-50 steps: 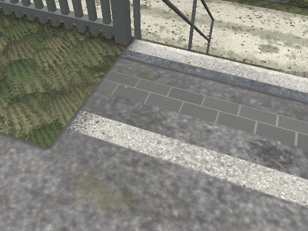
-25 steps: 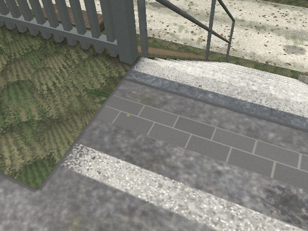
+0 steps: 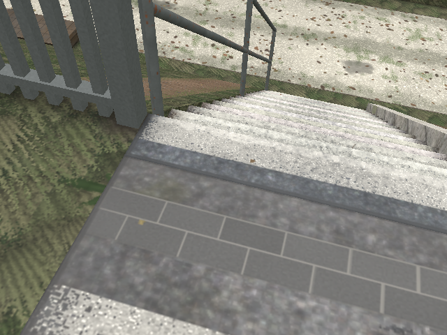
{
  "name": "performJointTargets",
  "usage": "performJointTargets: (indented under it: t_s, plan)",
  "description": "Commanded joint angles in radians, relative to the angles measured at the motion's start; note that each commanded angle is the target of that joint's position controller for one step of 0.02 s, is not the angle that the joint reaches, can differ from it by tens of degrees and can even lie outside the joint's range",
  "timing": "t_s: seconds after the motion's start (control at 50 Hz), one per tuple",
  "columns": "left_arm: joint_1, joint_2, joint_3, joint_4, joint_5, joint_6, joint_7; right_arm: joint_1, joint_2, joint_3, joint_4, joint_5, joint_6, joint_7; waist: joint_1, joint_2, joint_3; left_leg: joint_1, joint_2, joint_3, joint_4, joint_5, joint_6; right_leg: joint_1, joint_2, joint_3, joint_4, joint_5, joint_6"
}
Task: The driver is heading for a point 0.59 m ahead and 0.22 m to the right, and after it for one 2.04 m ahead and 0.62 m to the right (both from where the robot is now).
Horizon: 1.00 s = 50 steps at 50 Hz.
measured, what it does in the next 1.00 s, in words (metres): walks ahead, turning right: right foot, then left foot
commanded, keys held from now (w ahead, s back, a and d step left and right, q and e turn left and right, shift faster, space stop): w+e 0.68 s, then e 0.28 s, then no key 0.04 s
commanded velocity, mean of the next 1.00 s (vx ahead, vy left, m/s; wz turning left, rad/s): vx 0.43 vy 0.00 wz -0.56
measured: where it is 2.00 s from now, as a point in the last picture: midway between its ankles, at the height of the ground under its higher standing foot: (290, 284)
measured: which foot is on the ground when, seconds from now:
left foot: down 0.00-0.42, up 0.44-0.86, down 0.88-1.00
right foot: up 0.00-0.38, down 0.40-0.90, up 0.92-1.00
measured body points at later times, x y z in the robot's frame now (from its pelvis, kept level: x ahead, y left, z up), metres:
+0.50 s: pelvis +0.25 -0.08 -0.01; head +0.29 -0.10 +0.43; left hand +0.47 +0.13 -0.11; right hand +0.24 -0.37 -0.15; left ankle +0.15 +0.11 -0.63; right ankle +0.30 -0.17 -0.74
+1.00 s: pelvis +0.48 -0.12 -0.01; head +0.52 -0.14 +0.44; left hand +0.72 +0.07 -0.13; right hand +0.52 -0.45 -0.10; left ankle +0.63 -0.10 -0.74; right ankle +0.34 -0.18 -0.65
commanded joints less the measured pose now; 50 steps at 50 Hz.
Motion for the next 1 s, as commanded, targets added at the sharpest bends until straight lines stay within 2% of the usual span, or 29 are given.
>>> performJointTargets:
  t_s: [0.02, 0.1, 0.18, 0.24, 0.3, 0.34, 0.36, 0.38, 0.4, 0.42, 0.44, 0.46, 0.48, 0.5, 0.52, 0.54, 0.62, 0.68, 0.72, 0.8, 0.84, 0.86, 0.88, 0.9, 0.92, 0.94, 0.96, 0.98, 1.0]
  plan:
    - [0.037, 0.023, 0.02, -0.067, 0.0, 0.018, 0.002, 0.021, -0.085, -0.021, -0.015, -0.007, -0.013, -0.003, 0.004, 0.153, -0.032, 0.138, 0.269, -0.225, -0.305, 0.044, 0.144, -0.156, -0.105, 0.049, 0.008, 0.09, -0.007]
    - [-0.046, 0.029, 0.029, -0.119, 0.012, 0.038, 0.0, 0.053, -0.129, -0.038, 0.012, -0.011, -0.015, -0.021, 0.006, 0.101, 0.009, 0.161, 0.275, -0.097, -0.336, 0.164, 0.158, -0.255, -0.107, 0.068, -0.108, 0.238, 0.007]
    - [-0.169, 0.018, 0.022, -0.162, 0.015, 0.028, -0.026, 0.078, -0.159, -0.044, 0.018, -0.007, -0.003, -0.035, -0.028, 0.088, 0.034, 0.21, 0.258, 0.015, -0.341, 0.192, 0.135, -0.249, -0.093, 0.011, -0.331, 0.397, 0.01]
    - [-0.278, 0.01, 0.012, -0.21, 0.016, 0.027, -0.047, 0.128, -0.182, -0.052, 0.03, 0.004, 0.011, -0.04, -0.069, 0.075, 0.07, 0.287, 0.282, 0.057, -0.328, 0.188, 0.129, -0.264, -0.084, -0.043, -0.441, 0.394, 0.001]
    - [-0.335, 0.021, 0.011, -0.255, 0.013, 0.031, -0.064, 0.157, -0.201, -0.06, 0.04, 0.019, 0.032, -0.038, -0.078, 0.087, 0.086, 0.388, 0.31, 0.086, -0.273, 0.252, 0.11, -0.269, -0.067, -0.083, -0.505, 0.294, -0.026]
    - [-0.313, 0.047, 0.023, -0.273, 0.013, 0.034, -0.071, 0.137, -0.226, -0.068, 0.033, 0.026, 0.043, -0.039, -0.044, 0.115, 0.052, 0.419, 0.314, 0.119, -0.17, 0.518, 0.089, -0.176, -0.017, -0.137, -0.526, 0.195, -0.059]
    - [-0.257, 0.07, 0.036, -0.267, 0.013, 0.037, -0.071, 0.124, -0.241, -0.072, 0.028, 0.031, 0.05, -0.041, -0.006, 0.135, 0.007, 0.421, 0.308, 0.136, -0.068, 0.697, 0.077, -0.082, 0.026, -0.17, -0.529, 0.149, -0.08]
    - [-0.127, 0.106, 0.059, -0.237, 0.01, 0.037, -0.07, 0.101, -0.246, -0.073, 0.022, 0.036, 0.059, -0.042, 0.073, 0.126, -0.061, 0.389, 0.278, 0.166, 0.116, 0.809, 0.056, 0.093, 0.08, -0.2, -0.587, 0.175, -0.111]
    - [0.049, 0.181, 0.099, -0.187, 0.008, 0.04, -0.054, 0.107, -0.229, -0.064, 0.013, 0.029, 0.06, -0.043, 0.149, 0.079, -0.156, 0.23, 0.234, 0.177, 0.372, 0.695, 0.013, 0.384, 0.102, -0.151, -0.633, 0.224, -0.152]
    - [0.111, 0.31, 0.128, -0.173, 0.003, 0.043, -0.035, 0.161, -0.109, -0.028, -0.037, -0.014, 0.043, -0.035, 0.095, -0.177, -0.219, -0.194, 0.107, 0.163, 0.754, -0.046, -0.049, 0.714, -0.16, 0.307, -0.673, 0.19, -0.28]
    - [0.11, 0.303, 0.11, -0.211, 0.014, 0.023, -0.042, 0.147, -0.088, -0.01, -0.07, 0.006, -0.006, -0.021, 0.074, -0.186, -0.382, -0.41, -0.031, -0.091, 0.949, -0.451, -0.057, 0.86, -0.307, 0.786, -0.872, 0.039, -0.412]
    - [0.106, 0.219, 0.084, -0.203, 0.024, 0.009, -0.051, 0.01, -0.161, -0.03, -0.1, 0.05, -0.033, -0.011, 0.12, -0.067, -0.295, -0.518, 0.019, -0.167, 0.976, -0.369, -0.028, 0.825, -0.283, 0.684, -0.915, 0.096, -0.342]
    - [0.055, 0.183, 0.073, -0.205, 0.022, 0.0, -0.051, -0.014, -0.155, -0.026, -0.108, 0.053, -0.045, -0.011, 0.088, -0.043, -0.197, -0.526, 0.061, -0.158, 0.906, -0.274, -0.005, 0.7, -0.246, 0.532, -0.9, 0.18, -0.302]
    - [-0.029, 0.147, 0.062, -0.223, 0.018, -0.002, -0.05, -0.003, -0.153, -0.03, -0.088, 0.028, -0.045, -0.02, 0.039, 0.027, -0.139, -0.453, 0.103, -0.163, 0.823, -0.204, -0.005, 0.548, -0.2, 0.414, -0.898, 0.268, -0.266]
    - [-0.087, 0.116, 0.05, -0.241, 0.023, -0.002, -0.046, 0.018, -0.166, -0.04, -0.08, 0.015, -0.033, -0.024, 0.0, 0.016, -0.109, -0.371, 0.13, -0.167, 0.749, -0.164, -0.011, 0.427, -0.167, 0.337, -0.915, 0.347, -0.247]
    - [-0.108, 0.105, 0.045, -0.253, 0.03, -0.003, -0.042, 0.032, -0.166, -0.044, -0.081, 0.013, -0.017, -0.021, -0.022, 0.003, -0.1, -0.312, 0.139, -0.169, 0.713, -0.141, -0.019, 0.357, -0.145, 0.31, -0.939, 0.373, -0.241]
    - [-0.057, 0.153, 0.055, -0.244, 0.021, -0.011, -0.016, -0.041, -0.122, -0.038, -0.117, -0.009, 0.014, -0.027, -0.02, 0.01, -0.056, -0.314, 0.105, -0.142, 0.508, -0.006, -0.076, 0.264, -0.106, 0.229, -0.976, 0.463, -0.244]
    - [-0.012, 0.153, 0.055, -0.234, 0.017, -0.005, -0.003, -0.152, -0.1, -0.027, -0.151, -0.004, 0.01, -0.022, 0.021, -0.026, -0.026, -0.299, 0.063, -0.144, 0.275, 0.168, -0.085, 0.248, -0.068, 0.2, -0.973, 0.364, -0.205]
    - [0.0, 0.16, 0.057, -0.227, 0.018, 0.002, 0.002, -0.213, -0.095, -0.021, -0.175, -0.002, 0.005, -0.015, 0.038, -0.051, -0.001, -0.244, 0.021, -0.128, 0.148, 0.236, -0.079, 0.22, -0.045, 0.18, -0.934, 0.44, -0.173]
    - [0.038, 0.155, 0.06, -0.213, 0.01, 0.03, 0.014, -0.228, -0.124, -0.03, -0.205, 0.0, -0.001, 0.0, 0.043, -0.076, -0.041, -0.16, -0.031, -0.145, 0.051, 0.241, -0.056, 0.281, -0.06, 0.254, -0.798, 0.511, -0.129]
    - [0.004, 0.15, 0.06, -0.235, 0.013, 0.041, 0.025, -0.177, -0.153, -0.04, -0.199, -0.001, -0.007, 0.001, 0.013, -0.097, -0.063, -0.112, -0.035, -0.16, 0.011, 0.174, -0.032, 0.328, -0.063, 0.317, -0.707, 0.534, -0.109]
    - [-0.033, 0.143, 0.058, -0.252, 0.012, 0.044, 0.028, -0.119, -0.162, -0.045, -0.185, -0.008, -0.014, -0.001, -0.024, -0.098, -0.084, -0.032, -0.029, -0.145, -0.045, 0.224, -0.014, 0.324, -0.034, 0.318, -0.635, 0.536, -0.085]
    - [-0.05, 0.105, 0.046, -0.276, 0.017, 0.043, 0.027, -0.043, -0.193, -0.053, -0.177, -0.024, -0.02, -0.006, -0.057, -0.06, -0.16, 0.138, 0.047, -0.18, -0.057, 0.392, 0.025, 0.275, 0.028, 0.286, -0.486, 0.484, -0.046]
    - [0.015, 0.043, 0.026, -0.298, 0.04, 0.043, 0.025, 0.054, -0.252, -0.061, -0.176, -0.043, -0.017, -0.013, -0.053, 0.132, -0.305, 0.44, 0.279, -0.371, 0.039, 0.805, 0.107, 0.08, 0.125, 0.188, -0.186, 0.037, 0.009]
    - [0.212, 0.064, 0.022, -0.299, 0.015, 0.043, 0.019, 0.095, -0.253, -0.063, -0.162, -0.029, 0.004, -0.007, 0.015, 0.396, -0.468, 0.648, 0.497, -0.711, 0.014, 0.759, 0.293, -0.128, 0.184, 0.148, 0.055, -0.415, 0.045]
    - [0.218, 0.167, 0.045, -0.265, 0.003, 0.055, 0.017, 0.034, -0.188, -0.049, -0.193, -0.005, 0.021, -0.006, 0.011, 0.261, -0.41, 0.553, 0.468, -0.712, -0.033, 0.473, 0.281, -0.195, 0.098, 0.165, 0.172, -0.32, 0.074]
    - [0.09, 0.202, 0.057, -0.282, 0.002, 0.075, 0.02, -0.01, -0.13, -0.031, -0.214, -0.004, 0.038, -0.014, -0.02, 0.181, -0.283, 0.438, 0.398, -0.556, -0.058, 0.321, 0.231, -0.237, 0.068, 0.109, 0.198, -0.237, 0.095]
    - [0.031, 0.197, 0.059, -0.289, 0.007, 0.095, 0.026, -0.057, -0.111, -0.018, -0.214, -0.011, 0.053, -0.016, -0.012, 0.125, -0.199, 0.296, 0.335, -0.457, -0.094, 0.229, 0.208, -0.219, 0.04, 0.082, 0.165, -0.183, 0.105]
    - [0.004, 0.185, 0.061, -0.3, 0.015, 0.111, 0.032, -0.09, -0.107, -0.015, -0.211, -0.015, 0.06, -0.018, 0.003, 0.131, -0.139, 0.175, 0.294, -0.397, -0.126, 0.171, 0.198, -0.18, 0.016, 0.075, 0.123, -0.152, 0.106]
Next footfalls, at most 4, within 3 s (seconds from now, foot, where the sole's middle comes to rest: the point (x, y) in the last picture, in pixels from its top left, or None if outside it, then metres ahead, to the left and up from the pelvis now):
0.40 right None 0.34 -0.18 -0.77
0.88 left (264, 275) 0.67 -0.12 -0.77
1.18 right None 0.47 -0.27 -0.77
1.74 right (330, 313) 0.55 -0.31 -0.77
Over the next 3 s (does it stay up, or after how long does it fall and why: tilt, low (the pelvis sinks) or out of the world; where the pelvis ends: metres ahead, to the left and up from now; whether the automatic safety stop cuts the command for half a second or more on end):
stays up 1.12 -0.24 -0.01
